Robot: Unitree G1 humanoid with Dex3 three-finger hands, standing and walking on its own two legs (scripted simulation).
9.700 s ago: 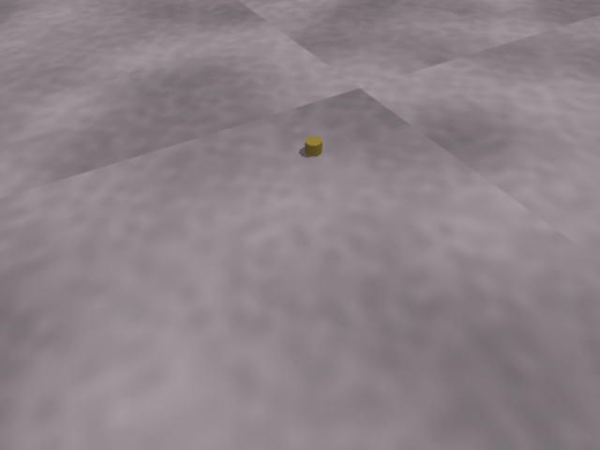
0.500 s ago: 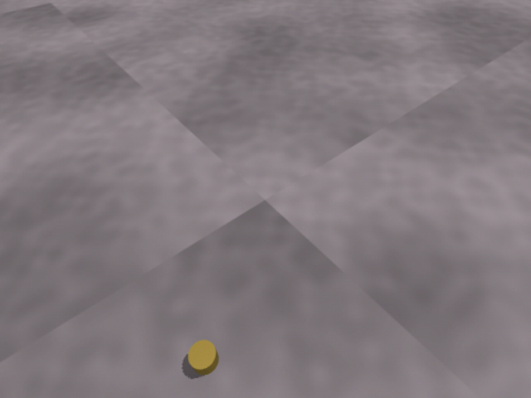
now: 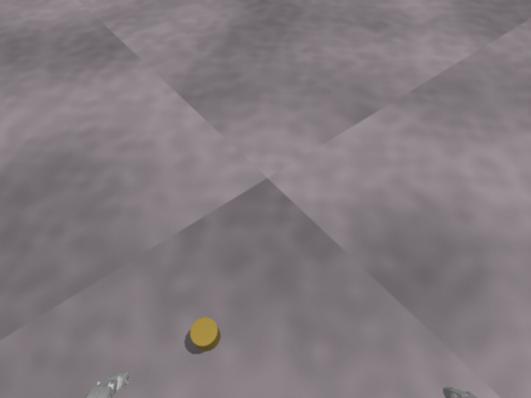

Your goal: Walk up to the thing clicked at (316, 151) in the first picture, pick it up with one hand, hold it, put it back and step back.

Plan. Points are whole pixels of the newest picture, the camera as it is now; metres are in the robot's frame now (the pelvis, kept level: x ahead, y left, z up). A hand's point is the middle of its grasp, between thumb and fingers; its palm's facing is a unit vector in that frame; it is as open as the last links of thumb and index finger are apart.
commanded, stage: rise first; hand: left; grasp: from above
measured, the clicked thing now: (205, 334) +0.41 +0.26 -0.74
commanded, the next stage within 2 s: none
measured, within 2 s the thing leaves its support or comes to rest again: neither
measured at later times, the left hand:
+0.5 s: hand out of the picture +0.14 +0.27 -0.22, palm faces -0.13 -0.88 -0.45, open 13.9 cm
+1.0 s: hand out of the picture +0.15 +0.29 -0.32, palm faces -0.36 -0.70 -0.61, open 14.2 cm
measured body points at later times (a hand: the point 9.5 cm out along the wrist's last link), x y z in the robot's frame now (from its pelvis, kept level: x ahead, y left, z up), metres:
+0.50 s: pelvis -0.01 +0.01 -0.08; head +0.09 +0.02 +0.36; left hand +0.15 +0.31 -0.19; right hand +0.15 -0.25 -0.17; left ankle +0.01 +0.13 -0.74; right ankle -0.01 -0.13 -0.74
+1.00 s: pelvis -0.03 +0.00 -0.18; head +0.12 +0.02 +0.25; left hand +0.17 +0.33 -0.28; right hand +0.17 -0.25 -0.27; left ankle +0.01 +0.13 -0.74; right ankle -0.01 -0.13 -0.74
